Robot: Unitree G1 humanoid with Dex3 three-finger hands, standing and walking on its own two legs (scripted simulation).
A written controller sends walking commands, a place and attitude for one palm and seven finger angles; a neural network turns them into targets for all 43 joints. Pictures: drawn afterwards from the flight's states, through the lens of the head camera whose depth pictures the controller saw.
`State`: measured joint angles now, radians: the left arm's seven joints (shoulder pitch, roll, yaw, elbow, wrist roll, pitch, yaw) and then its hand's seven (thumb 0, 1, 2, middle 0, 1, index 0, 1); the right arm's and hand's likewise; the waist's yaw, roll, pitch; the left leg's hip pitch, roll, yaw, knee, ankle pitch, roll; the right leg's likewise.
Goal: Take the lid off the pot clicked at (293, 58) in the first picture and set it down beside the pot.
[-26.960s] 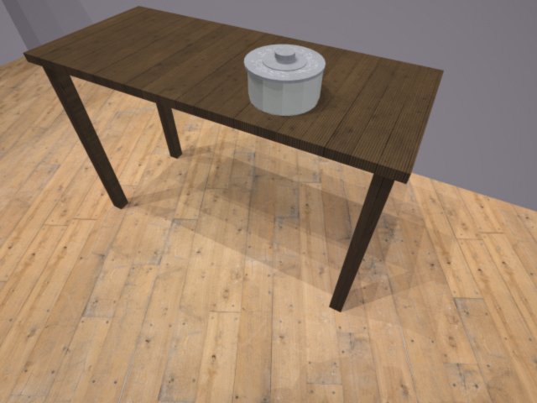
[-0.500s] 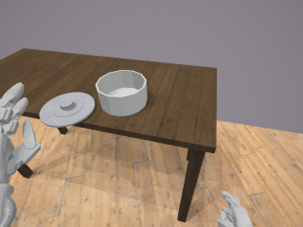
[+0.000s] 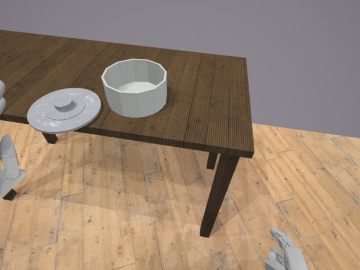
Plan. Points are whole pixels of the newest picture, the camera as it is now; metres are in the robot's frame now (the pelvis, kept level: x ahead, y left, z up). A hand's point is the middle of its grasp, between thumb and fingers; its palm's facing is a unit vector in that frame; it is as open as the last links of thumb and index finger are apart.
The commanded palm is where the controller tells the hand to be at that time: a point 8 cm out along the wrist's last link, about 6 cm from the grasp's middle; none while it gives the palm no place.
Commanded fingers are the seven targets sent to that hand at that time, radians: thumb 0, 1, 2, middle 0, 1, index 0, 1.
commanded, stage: step back with the hand held close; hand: left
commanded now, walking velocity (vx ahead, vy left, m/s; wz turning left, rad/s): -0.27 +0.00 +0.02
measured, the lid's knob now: (63, 103) +0.55 +0.38 +0.05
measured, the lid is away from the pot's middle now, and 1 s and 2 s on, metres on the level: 0.22 0.22 0.22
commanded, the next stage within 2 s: stop stepping back and stand still in 1.10 s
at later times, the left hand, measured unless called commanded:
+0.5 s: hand (11, 194) +0.16 +0.22 +0.23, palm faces +0.41 -0.80 -0.43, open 7.4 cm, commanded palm +0.09 +0.27 +0.24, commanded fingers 0.00 0.90 0.90 -0.20 -0.30 -0.20 -0.30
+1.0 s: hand out of the picture +0.08 +0.23 +0.23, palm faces +0.35 -0.84 -0.42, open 7.4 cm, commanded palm +0.02 +0.28 +0.24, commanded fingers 0.00 0.90 0.90 -0.20 -0.30 -0.20 -0.30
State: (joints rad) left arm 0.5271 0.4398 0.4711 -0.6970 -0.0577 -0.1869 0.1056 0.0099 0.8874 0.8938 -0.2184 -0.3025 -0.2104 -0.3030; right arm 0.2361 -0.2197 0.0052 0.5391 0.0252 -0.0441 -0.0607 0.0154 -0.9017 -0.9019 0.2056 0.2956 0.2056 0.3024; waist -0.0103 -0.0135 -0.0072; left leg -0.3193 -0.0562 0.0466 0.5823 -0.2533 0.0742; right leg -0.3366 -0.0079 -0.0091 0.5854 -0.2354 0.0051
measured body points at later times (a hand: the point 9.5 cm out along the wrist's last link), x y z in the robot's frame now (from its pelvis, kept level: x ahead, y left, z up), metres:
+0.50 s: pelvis -0.05 -0.01 +0.00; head -0.03 +0.01 +0.45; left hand +0.13 +0.26 +0.25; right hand +0.13 -0.23 -0.07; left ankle +0.04 +0.07 -0.73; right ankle -0.07 -0.14 -0.73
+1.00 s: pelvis -0.12 +0.00 +0.00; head -0.12 +0.03 +0.45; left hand +0.05 +0.27 +0.25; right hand +0.05 -0.22 -0.06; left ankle +0.01 +0.08 -0.73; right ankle -0.16 -0.13 -0.73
